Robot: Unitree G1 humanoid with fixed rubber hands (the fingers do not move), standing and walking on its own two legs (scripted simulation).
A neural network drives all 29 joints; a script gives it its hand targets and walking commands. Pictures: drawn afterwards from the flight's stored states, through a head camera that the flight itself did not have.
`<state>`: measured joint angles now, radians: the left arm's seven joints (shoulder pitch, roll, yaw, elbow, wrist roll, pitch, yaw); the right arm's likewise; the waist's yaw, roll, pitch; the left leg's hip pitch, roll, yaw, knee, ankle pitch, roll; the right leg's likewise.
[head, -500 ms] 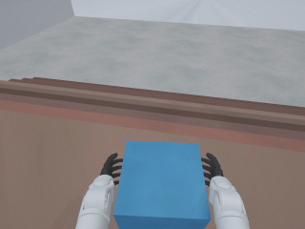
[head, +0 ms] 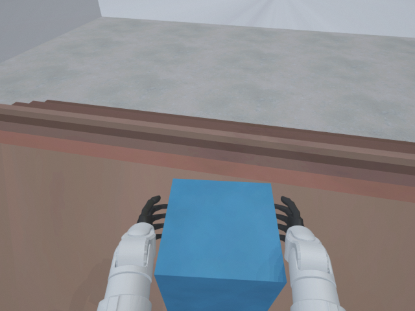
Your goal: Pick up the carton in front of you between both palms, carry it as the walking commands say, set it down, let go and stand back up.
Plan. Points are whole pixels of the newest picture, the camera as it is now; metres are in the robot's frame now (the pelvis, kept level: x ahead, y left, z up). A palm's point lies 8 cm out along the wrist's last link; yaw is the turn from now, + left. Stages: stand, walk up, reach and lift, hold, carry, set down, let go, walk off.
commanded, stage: reach and lift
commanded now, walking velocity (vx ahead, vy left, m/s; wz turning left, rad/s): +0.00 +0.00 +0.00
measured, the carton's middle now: (218, 251) +0.29 +0.00 -0.04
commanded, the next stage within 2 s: hold in 0.46 s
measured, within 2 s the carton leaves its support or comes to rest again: neither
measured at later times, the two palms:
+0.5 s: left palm (146, 228) +0.29 +0.15 +0.04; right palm (296, 230) +0.30 -0.15 +0.04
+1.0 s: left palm (144, 226) +0.29 +0.15 +0.05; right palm (299, 229) +0.29 -0.15 +0.06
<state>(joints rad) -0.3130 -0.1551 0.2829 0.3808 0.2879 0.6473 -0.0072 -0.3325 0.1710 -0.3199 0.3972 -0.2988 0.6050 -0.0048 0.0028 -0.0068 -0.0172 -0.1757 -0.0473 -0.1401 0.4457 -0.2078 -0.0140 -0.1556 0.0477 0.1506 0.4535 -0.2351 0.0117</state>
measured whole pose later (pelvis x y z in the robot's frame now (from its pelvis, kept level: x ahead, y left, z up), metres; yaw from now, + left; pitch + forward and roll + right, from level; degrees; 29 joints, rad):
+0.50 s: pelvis +0.01 +0.00 +0.01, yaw +0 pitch -5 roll +0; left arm -0.22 -0.14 0.20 0.26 0.26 0.72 0.01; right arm -0.25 0.15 -0.23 0.28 -0.27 0.68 0.00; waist 0.00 -0.01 -0.01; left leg -0.09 -0.04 -0.14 0.36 -0.19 -0.01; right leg -0.07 0.04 0.15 0.37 -0.21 0.01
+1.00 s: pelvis +0.00 +0.00 +0.00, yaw +0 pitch -7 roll +0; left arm -0.30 -0.16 0.25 0.26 0.28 0.77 -0.01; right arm -0.32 0.17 -0.28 0.28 -0.29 0.73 0.01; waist 0.00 -0.01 0.02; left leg -0.08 -0.04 -0.13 0.38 -0.18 -0.01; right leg -0.06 0.04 0.14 0.39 -0.21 0.01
